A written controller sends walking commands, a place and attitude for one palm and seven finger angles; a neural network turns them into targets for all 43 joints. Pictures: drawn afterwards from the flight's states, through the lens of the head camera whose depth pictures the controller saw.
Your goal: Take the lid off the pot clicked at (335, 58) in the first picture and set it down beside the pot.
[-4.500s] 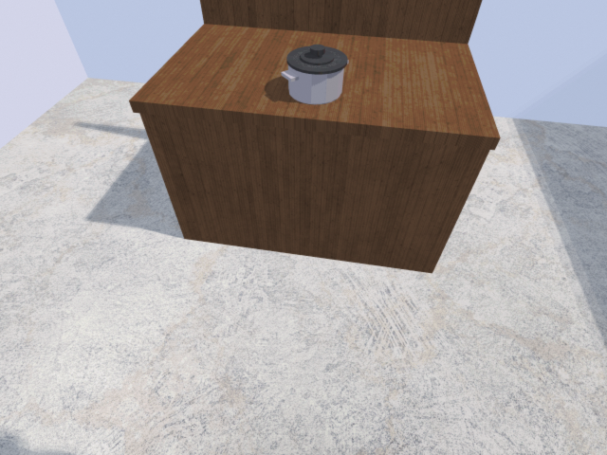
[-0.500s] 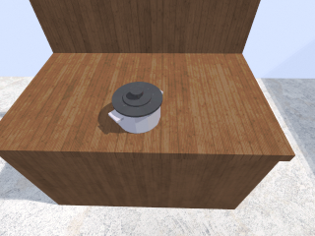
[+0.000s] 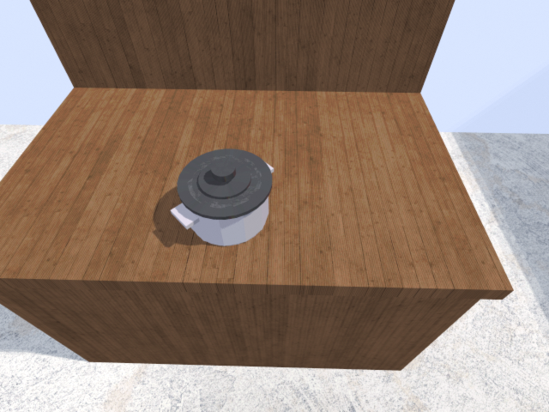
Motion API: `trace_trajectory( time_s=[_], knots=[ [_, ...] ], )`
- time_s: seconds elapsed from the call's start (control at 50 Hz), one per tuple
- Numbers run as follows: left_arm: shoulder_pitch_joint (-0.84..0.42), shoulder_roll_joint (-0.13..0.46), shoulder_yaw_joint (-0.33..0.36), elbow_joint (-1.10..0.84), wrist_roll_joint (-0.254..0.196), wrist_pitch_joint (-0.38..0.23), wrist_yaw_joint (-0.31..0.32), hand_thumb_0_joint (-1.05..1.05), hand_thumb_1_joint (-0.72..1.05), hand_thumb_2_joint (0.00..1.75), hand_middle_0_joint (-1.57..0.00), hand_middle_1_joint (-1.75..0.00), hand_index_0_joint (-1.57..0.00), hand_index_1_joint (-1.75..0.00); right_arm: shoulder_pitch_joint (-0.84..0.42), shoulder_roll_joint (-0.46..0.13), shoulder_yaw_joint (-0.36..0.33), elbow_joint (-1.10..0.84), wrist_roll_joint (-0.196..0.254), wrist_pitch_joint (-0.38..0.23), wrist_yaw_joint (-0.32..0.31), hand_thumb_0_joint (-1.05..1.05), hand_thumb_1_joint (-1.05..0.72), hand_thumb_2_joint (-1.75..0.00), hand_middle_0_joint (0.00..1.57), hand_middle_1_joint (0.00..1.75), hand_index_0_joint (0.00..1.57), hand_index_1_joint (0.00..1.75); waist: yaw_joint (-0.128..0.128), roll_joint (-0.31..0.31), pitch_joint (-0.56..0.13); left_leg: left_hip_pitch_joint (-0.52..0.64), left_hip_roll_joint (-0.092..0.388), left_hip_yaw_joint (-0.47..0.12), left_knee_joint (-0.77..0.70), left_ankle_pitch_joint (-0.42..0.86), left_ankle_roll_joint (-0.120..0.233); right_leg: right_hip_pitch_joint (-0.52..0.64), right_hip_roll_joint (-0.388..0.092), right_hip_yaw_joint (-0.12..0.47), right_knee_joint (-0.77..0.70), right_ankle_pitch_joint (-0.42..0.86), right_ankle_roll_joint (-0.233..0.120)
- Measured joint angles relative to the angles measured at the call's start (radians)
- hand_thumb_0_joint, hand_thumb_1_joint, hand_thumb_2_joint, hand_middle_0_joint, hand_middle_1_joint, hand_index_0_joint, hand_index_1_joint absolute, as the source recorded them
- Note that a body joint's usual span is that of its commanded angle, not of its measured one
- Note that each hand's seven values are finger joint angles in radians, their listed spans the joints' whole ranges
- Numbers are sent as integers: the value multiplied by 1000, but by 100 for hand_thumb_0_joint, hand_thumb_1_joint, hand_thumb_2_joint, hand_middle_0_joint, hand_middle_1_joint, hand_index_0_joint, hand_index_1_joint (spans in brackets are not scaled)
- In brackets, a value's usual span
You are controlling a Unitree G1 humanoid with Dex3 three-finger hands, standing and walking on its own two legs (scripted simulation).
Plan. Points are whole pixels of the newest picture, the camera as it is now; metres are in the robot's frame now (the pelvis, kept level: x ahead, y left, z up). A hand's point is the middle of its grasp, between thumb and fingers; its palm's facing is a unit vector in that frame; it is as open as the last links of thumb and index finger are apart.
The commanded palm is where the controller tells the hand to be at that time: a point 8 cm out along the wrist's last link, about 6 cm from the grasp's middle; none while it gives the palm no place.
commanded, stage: come to a stop and stand still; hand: left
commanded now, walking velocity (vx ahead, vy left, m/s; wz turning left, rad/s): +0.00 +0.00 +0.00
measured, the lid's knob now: (223, 170) +0.51 +0.13 +0.04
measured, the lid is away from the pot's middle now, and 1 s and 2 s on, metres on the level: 0.00 0.00 0.00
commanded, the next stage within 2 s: look again from close up in 0.18 s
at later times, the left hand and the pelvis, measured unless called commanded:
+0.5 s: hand out of the picture +0.01 +0.17 -0.17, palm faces +0.02 -0.98 -0.19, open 7.3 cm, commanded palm none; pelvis +0.01 -0.01 +0.00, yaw +0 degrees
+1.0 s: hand out of the picture -0.01 +0.16 -0.18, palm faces +0.03 -0.99 -0.16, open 7.4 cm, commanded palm none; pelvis +0.00 +0.00 +0.00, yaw +0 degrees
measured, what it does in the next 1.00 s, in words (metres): stands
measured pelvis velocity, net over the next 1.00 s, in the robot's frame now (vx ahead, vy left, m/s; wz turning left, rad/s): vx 0.00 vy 0.00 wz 0.00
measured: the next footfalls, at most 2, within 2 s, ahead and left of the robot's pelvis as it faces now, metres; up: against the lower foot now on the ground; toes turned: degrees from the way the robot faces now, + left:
none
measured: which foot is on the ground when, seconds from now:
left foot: down 0.00-1.00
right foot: down 0.00-1.00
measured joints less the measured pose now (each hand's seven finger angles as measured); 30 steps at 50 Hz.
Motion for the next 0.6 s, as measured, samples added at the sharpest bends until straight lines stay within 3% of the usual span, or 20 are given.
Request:
trace_trajectory(
  time_s=[0.6],
  knots=[
    [26, -7, -4, 11, -2, 1, 0, 0, 92, 90, -20, -30, -20, -30, 7, 19, 2, 35, 4, -2, 1, 1, -91, -90, 20, 30, 20, 29, 6, -12, 2, 32, 16, -8, -30, 5, -10, 39, 15, -11, -42, 9, -9]
  ],
)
